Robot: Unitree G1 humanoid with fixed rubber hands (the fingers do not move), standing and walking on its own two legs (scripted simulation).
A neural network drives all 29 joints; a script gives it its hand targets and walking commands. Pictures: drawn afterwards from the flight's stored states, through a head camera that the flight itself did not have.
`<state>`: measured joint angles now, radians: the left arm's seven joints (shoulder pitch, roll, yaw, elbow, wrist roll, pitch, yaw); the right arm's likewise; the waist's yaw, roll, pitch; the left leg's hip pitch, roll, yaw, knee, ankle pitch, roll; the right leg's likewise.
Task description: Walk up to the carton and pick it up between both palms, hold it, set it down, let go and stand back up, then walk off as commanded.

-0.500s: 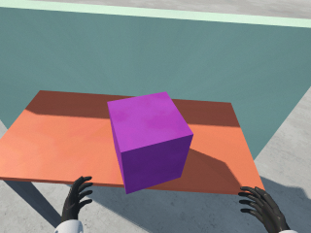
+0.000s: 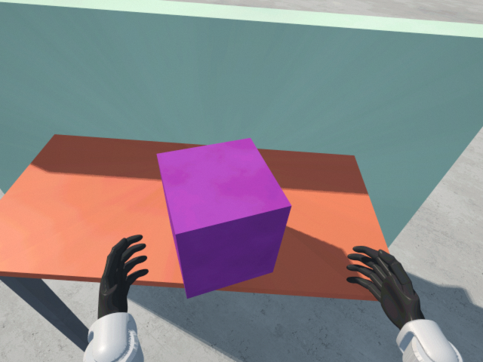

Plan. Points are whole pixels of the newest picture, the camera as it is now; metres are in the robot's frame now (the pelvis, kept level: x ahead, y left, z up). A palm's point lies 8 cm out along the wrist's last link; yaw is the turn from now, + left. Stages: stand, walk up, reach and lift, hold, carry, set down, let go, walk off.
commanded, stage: reach and lift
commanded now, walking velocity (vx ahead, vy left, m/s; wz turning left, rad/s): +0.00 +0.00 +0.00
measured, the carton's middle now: (219, 217) +0.37 +0.07 +0.04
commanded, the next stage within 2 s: none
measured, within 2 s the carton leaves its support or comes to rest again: neither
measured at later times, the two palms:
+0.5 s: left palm (103, 248) +0.24 +0.21 +0.12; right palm (386, 235) +0.30 -0.20 +0.12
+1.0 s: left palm (97, 204) +0.28 +0.22 +0.16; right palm (373, 181) +0.37 -0.17 +0.17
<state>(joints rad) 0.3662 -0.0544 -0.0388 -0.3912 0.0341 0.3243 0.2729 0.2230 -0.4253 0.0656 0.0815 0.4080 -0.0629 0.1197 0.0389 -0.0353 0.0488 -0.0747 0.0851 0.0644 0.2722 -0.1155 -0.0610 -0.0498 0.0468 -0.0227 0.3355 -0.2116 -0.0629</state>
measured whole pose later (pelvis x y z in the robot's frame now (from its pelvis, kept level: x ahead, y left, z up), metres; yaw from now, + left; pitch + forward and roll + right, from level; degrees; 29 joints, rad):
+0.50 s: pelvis +0.00 -0.01 +0.00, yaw -1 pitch -5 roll +1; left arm 0.02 0.01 0.14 -0.46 0.02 0.76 0.23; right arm -0.17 -0.43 0.10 0.08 0.48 0.27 -0.01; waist 0.04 -0.03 0.04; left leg -0.06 0.10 0.07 0.25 -0.10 -0.07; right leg -0.04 0.06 -0.01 0.32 -0.20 -0.07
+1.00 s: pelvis +0.00 +0.01 +0.00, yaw -1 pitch -3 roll +0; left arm -0.27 0.03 0.22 -0.37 0.01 0.92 0.22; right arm -0.54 -0.51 0.18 0.30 0.58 0.38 -0.02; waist 0.06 -0.02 0.01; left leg -0.12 0.09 0.08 0.29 -0.12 -0.06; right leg -0.09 0.05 0.00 0.33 -0.19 -0.06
